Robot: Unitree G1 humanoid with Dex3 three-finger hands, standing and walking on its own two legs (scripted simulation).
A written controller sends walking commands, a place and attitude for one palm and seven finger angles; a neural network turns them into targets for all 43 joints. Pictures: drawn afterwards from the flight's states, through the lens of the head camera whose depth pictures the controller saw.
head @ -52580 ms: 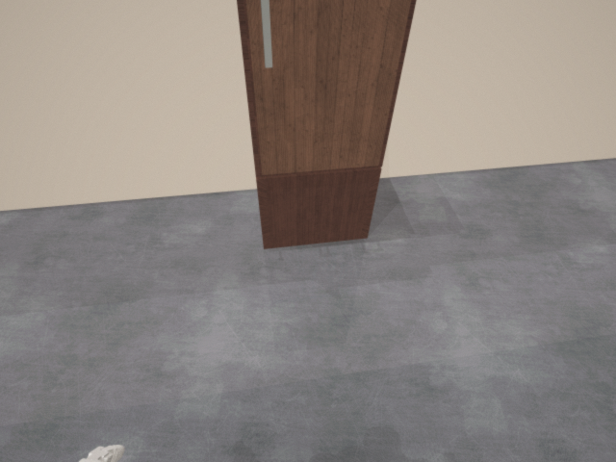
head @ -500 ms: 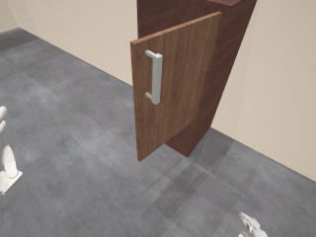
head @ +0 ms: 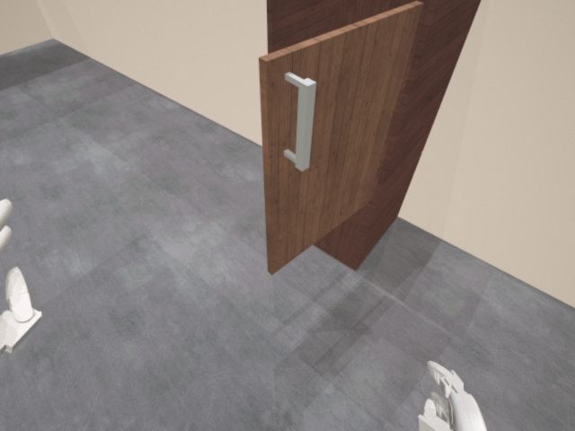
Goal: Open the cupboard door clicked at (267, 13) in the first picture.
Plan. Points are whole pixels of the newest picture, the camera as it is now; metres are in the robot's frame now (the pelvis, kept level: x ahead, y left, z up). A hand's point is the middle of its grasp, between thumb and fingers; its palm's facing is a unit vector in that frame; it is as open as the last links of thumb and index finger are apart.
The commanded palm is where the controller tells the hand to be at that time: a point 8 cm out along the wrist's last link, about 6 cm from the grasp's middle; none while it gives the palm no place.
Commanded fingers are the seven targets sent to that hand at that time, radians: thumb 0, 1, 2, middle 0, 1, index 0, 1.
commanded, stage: stop stepping back and stand still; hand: left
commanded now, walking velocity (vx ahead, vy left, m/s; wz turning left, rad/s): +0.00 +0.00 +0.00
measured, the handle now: (297, 124) +0.58 +0.03 +0.13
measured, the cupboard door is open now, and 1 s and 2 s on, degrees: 80 80 80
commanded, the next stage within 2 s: let the arm hang, fingers relaxed in 0.20 s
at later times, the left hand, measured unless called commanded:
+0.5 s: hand out of the picture +0.13 +0.24 -0.10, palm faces +0.04 -0.92 -0.38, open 7.4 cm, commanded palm none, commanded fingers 0.00 0.90 0.90 -0.20 -0.30 -0.20 -0.30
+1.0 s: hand out of the picture -0.10 +0.17 -0.17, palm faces +0.10 -0.96 -0.25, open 7.4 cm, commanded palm none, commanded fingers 0.00 0.90 0.90 -0.20 -0.30 -0.20 -0.30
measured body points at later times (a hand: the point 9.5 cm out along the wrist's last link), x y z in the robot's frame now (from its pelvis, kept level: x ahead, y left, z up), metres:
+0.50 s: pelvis -0.02 +0.00 -0.01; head -0.02 -0.02 +0.44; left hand +0.13 +0.29 -0.07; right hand +0.11 -0.26 -0.14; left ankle +0.06 +0.10 -0.74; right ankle -0.01 -0.11 -0.74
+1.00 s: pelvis -0.01 -0.01 +0.00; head -0.01 -0.02 +0.44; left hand -0.10 +0.22 -0.15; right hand -0.01 -0.21 -0.18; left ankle +0.06 +0.10 -0.74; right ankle -0.01 -0.11 -0.74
